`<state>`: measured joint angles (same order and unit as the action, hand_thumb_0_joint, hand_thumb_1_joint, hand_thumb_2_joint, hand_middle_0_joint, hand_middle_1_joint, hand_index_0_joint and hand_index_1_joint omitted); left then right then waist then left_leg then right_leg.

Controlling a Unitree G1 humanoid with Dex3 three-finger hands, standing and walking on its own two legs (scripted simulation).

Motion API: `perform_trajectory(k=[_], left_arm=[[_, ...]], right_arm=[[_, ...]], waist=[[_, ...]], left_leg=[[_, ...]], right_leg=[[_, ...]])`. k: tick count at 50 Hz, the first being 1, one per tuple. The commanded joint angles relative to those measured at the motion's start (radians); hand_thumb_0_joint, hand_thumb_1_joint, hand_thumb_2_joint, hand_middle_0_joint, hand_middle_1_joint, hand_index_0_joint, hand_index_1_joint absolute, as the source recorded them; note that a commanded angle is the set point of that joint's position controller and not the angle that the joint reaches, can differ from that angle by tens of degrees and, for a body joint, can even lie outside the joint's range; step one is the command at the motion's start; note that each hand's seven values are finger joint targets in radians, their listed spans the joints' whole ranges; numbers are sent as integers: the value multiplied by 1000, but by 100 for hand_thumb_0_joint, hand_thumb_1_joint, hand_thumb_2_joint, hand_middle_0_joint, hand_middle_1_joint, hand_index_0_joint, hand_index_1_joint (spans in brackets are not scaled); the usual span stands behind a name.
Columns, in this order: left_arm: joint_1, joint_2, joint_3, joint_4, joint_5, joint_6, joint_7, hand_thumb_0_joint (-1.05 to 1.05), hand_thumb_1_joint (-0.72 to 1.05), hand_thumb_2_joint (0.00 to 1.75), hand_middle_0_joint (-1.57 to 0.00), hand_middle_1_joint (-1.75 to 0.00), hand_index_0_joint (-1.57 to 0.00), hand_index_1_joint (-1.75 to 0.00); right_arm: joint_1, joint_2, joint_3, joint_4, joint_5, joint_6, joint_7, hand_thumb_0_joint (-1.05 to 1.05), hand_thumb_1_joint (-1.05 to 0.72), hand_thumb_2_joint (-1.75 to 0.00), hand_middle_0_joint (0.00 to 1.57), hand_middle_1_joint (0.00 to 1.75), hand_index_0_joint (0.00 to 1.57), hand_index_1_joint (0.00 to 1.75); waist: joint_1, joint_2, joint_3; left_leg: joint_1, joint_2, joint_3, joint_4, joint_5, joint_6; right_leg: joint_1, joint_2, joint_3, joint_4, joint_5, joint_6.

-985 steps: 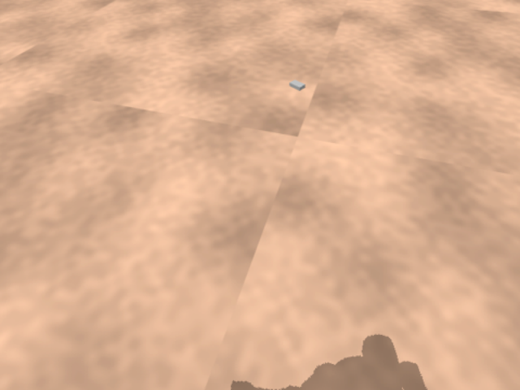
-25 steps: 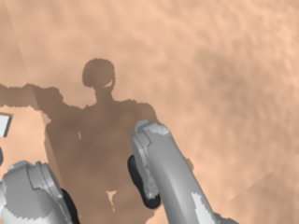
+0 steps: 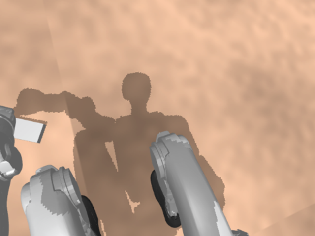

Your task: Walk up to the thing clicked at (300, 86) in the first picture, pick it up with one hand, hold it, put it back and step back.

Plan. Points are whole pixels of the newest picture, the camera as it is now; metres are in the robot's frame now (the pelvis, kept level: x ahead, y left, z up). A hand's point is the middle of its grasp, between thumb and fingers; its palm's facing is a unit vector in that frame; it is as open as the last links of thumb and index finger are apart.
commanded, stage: lift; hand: left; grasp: from above
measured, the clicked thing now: (25, 130) +0.46 +0.30 -0.34
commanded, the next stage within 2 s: go down in 0.90 s
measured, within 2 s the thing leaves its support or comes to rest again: neither
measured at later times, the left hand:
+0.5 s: hand out of the picture +0.40 +0.31 +0.00, palm faces -0.11 -0.39 -0.91, open 5.0 cm
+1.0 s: hand out of the picture +0.37 +0.28 +0.21, palm faces -0.17 -0.39 -0.91, open 6.0 cm
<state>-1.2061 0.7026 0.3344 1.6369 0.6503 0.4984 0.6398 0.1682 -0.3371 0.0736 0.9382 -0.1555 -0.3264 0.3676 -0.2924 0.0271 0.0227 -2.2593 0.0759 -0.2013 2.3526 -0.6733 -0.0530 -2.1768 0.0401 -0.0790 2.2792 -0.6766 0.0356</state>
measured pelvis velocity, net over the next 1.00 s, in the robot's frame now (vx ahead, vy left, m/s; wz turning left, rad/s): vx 0.04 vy -0.02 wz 0.14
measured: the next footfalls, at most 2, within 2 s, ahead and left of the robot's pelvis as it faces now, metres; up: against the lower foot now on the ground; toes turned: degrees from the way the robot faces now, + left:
none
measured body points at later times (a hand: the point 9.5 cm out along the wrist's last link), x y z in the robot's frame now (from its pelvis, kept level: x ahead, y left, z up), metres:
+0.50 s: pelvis +0.00 -0.01 +0.09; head +0.18 +0.01 +0.51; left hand +0.41 +0.33 +0.05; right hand +0.09 -0.28 -0.04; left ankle +0.08 +0.15 -0.31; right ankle +0.10 -0.12 -0.31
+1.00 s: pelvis +0.04 -0.02 +0.28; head +0.14 +0.00 +0.72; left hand +0.38 +0.29 +0.26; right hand +0.18 -0.27 +0.15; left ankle +0.08 +0.15 -0.31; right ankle +0.10 -0.12 -0.31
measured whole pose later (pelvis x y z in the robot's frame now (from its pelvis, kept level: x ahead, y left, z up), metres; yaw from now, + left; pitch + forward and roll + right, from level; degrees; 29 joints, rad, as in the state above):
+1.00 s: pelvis +0.04 -0.02 +0.28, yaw +8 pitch +23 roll -1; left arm -0.75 0.25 -0.01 1.17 0.53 0.79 0.49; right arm 0.15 -0.28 0.00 0.91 0.02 -0.19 0.05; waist -0.10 0.04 -0.22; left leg -1.25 0.09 -0.05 1.38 -0.54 -0.07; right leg -1.22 0.00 -0.04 1.39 -0.57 -0.02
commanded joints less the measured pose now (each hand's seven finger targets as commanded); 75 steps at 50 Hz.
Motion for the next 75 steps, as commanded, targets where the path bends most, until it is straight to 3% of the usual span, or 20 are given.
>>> perform_trajectory(k=[1,11,13,18,21,28,29,38,48,51,55,57,59,64,66,68,70,72,74,75], left_arm=[[-286,195,-39,-161,33,10,19,0,73,12,-98,-46,-109,-34],[-256,83,-86,-340,23,40,-32,0,69,11,-97,-42,-107,-32],[-202,45,-110,-303,21,57,-40,0,70,8,-98,-41,-108,-31],[-151,34,-124,-393,-11,82,-67,0,69,9,-96,-42,-106,-32],[-102,-40,-176,-431,-28,110,-101,0,66,9,-94,-44,-104,-33],[10,-84,-244,-585,-38,174,-135,0,66,11,-93,-47,-103,-36],[-22,-101,-252,-665,-57,181,-137,0,66,10,-93,-46,-104,-35],[99,-173,-312,-713,-67,261,-123,0,57,23,-89,-53,-98,-44],[112,-301,-367,-570,-76,290,-115,0,47,29,-84,-54,-90,-48],[111,-316,-366,-549,-79,292,-104,0,43,30,-81,-56,-87,-50],[171,-333,-356,-526,-95,306,-88,0,11,50,-49,-74,-55,-69],[182,-331,-341,-501,-88,306,-66,0,0,55,-44,-76,-48,-72],[174,-337,-332,-497,-86,293,-37,0,-3,58,-45,-75,-48,-72],[129,-352,-306,-500,-122,264,5,0,34,52,-73,-69,-78,-65],[106,-321,-291,-534,-124,260,3,0,30,45,-67,-69,-73,-62],[90,-325,-299,-574,-122,267,-11,0,14,54,-51,-65,-57,-61],[119,-320,-307,-568,-114,273,-23,0,14,54,-36,-73,-44,-74],[135,-355,-322,-537,-112,268,-32,0,14,70,-28,-68,-31,-70],[172,-361,-320,-519,-111,261,-36,0,-2,67,-37,-70,-40,-69],[170,-380,-328,-499,-106,259,-36,0,6,75,-29,-75,-32,-77]], right_arm=[[237,-266,-105,0,22,11,-22,0,-91,-90,20,30,20,30],[222,-223,-176,-13,64,61,-74,0,-91,-90,20,30,20,30],[208,-209,-172,-23,72,74,-87,0,-91,-90,20,30,20,30],[171,-206,-174,-48,88,89,-125,0,-90,-90,20,30,20,30],[147,-186,-167,-67,99,95,-151,0,-91,-91,20,30,20,30],[94,-159,-146,-104,129,110,-226,0,-91,-90,20,30,20,30],[81,-147,-143,-112,133,111,-238,0,-91,-90,20,30,20,30],[30,-127,-122,-112,166,114,-303,0,-91,-91,20,30,20,30],[51,-101,-121,-78,190,108,-328,0,-91,-91,20,30,20,30],[61,-92,-121,-83,185,108,-326,0,-91,-91,20,30,20,30],[73,-88,-127,-98,179,117,-319,0,-89,-90,20,30,20,30],[84,-85,-130,-95,169,123,-313,0,-89,-90,20,30,20,30],[89,-77,-133,-99,159,124,-307,0,-90,-90,20,30,20,30],[112,-79,-143,-92,131,128,-286,0,-90,-90,20,30,20,30],[112,-92,-150,-95,127,136,-277,0,-90,-90,20,30,20,30],[110,-89,-147,-100,125,147,-274,0,-87,-88,20,30,20,30],[104,-91,-148,-102,129,152,-273,0,-88,-89,20,30,20,30],[108,-81,-148,-94,130,154,-276,0,-89,-90,20,30,20,30],[116,-79,-148,-94,129,154,-277,0,-88,-88,20,30,20,30],[120,-74,-146,-93,128,154,-279,0,-89,-89,20,30,20,30]], waist=[[8,303,-787],[73,278,-894],[59,213,-843],[101,188,-849],[94,141,-828],[137,81,-821],[144,117,-836],[166,62,-754],[163,35,-587],[171,22,-559],[191,-19,-562],[202,-16,-543],[205,-31,-528],[189,-31,-573],[202,9,-615],[199,24,-653],[205,12,-641],[193,-2,-600],[197,-19,-584],[192,-28,-561]], left_leg=[[536,-23,139,-242,178,59],[641,-32,162,-358,166,57],[629,-33,163,-385,144,60],[700,-37,152,-486,105,55],[728,-38,159,-533,101,55],[814,-43,173,-677,88,52],[855,-45,181,-697,95,50],[1095,-40,172,-940,140,45],[1341,-49,196,-1149,264,47],[1377,-55,210,-1200,319,49],[1426,-63,227,-1247,412,52],[1436,-63,234,-1266,435,51],[1442,-60,237,-1278,438,53],[1454,-55,236,-1298,471,49],[1495,-54,239,-1322,495,44],[1538,-54,237,-1348,513,42],[1547,-56,236,-1367,507,43],[1534,-55,235,-1377,492,44],[1540,-53,229,-1395,486,43],[1531,-51,228,-1397,475,43]], right_leg=[[392,30,-72,-288,227,-45],[396,17,-32,-384,197,-59],[414,21,-29,-422,175,-56],[450,11,-18,-501,107,-56],[506,14,-6,-564,103,-52],[693,16,38,-730,57,-46],[714,12,48,-757,66,-47],[953,8,48,-956,133,-44],[1166,8,44,-1169,277,-48],[1252,4,47,-1226,331,-44],[1371,-4,51,-1282,460,-33],[1393,-6,55,-1302,496,-32],[1411,-8,59,-1319,509,-31],[1441,-13,67,-1323,581,-28],[1468,-9,64,-1329,595,-34],[1497,-6,61,-1344,608,-32],[1512,-3,58,-1360,599,-31],[1495,-3,55,-1367,582,-31],[1484,-1,47,-1374,553,-36],[1464,0,46,-1376,537,-37]])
